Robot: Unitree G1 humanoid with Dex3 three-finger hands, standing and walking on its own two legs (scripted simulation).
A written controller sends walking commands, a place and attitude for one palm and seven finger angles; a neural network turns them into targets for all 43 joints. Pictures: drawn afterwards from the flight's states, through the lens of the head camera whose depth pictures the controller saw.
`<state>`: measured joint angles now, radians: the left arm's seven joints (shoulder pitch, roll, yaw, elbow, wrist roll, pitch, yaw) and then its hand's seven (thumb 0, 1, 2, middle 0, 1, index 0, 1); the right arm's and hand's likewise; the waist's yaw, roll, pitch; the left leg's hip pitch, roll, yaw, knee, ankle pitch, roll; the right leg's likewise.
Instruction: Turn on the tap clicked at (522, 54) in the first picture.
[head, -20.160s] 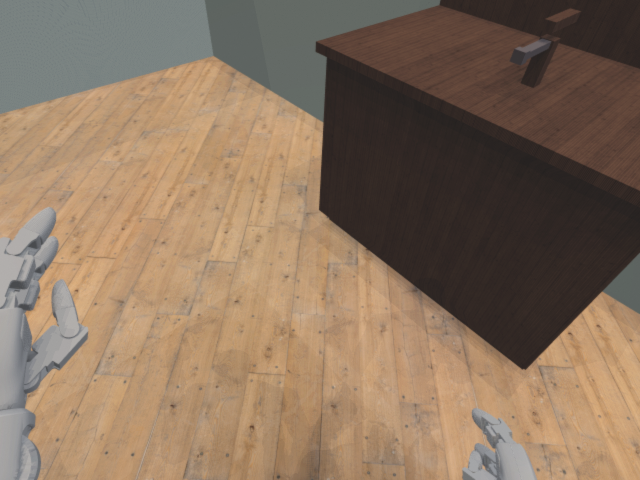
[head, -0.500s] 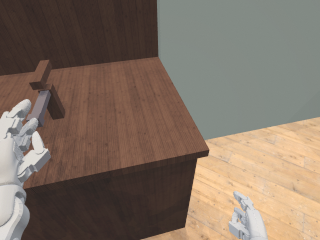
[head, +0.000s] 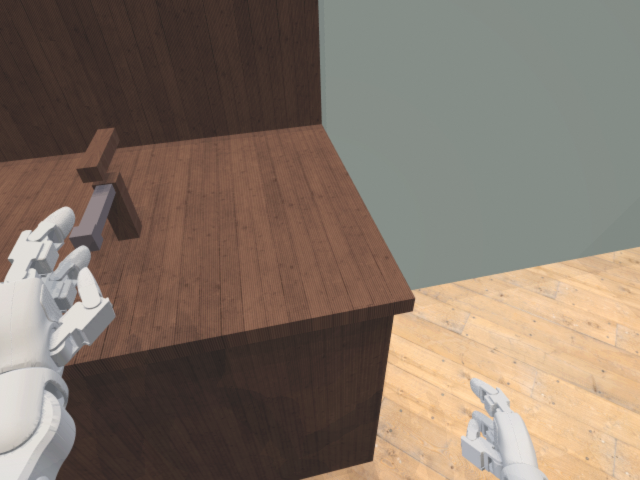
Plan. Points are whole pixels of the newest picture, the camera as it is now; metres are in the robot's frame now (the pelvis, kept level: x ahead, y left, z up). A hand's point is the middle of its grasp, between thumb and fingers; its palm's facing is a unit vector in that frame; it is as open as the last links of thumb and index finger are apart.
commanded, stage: turn the palm inward beside the body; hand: left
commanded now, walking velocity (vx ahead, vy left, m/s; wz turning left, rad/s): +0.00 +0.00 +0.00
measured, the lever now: (86, 238) +0.34 +0.38 +0.15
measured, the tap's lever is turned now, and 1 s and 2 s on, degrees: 0 0 0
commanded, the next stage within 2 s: reach beside the lever's end, fingers flat in 0.44 s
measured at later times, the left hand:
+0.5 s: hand (133, 305) +0.20 +0.21 +0.20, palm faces +0.52 -0.85 -0.12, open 7.4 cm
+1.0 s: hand (109, 295) +0.21 +0.25 +0.19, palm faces +0.54 -0.83 -0.11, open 7.4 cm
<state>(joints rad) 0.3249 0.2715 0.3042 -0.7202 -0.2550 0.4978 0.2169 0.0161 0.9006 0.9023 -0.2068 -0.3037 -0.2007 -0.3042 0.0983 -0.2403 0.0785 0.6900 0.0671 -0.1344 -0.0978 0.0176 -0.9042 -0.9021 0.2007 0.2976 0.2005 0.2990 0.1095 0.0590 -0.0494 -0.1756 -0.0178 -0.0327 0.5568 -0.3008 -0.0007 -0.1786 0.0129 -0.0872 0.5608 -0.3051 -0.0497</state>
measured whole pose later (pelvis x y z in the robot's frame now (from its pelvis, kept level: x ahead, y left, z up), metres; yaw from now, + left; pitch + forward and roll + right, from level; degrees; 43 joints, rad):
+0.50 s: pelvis +0.01 -0.02 +0.00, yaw +0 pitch -4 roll +0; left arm 0.34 0.26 0.31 -0.70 -0.28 0.51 0.22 0.02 0.90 0.90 -0.21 -0.30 -0.20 -0.30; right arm 0.10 -0.26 0.06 0.70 0.07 -0.14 -0.10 0.02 -0.91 -0.90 0.20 0.30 0.20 0.30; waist 0.10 0.07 -0.06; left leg -0.16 0.01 -0.05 0.55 -0.31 -0.03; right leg -0.16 0.04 -0.11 0.54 -0.31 -0.08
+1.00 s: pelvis +0.01 -0.01 +0.00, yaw +0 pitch -4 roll +0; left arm 0.27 0.27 0.36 -0.55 -0.28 0.44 0.19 0.02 0.90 0.90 -0.21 -0.30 -0.20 -0.30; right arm 0.13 -0.25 0.06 0.70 0.07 -0.16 -0.11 0.02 -0.90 -0.90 0.20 0.30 0.20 0.30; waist 0.10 0.06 -0.04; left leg -0.16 -0.01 -0.04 0.53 -0.30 -0.01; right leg -0.16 0.02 -0.09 0.53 -0.31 -0.06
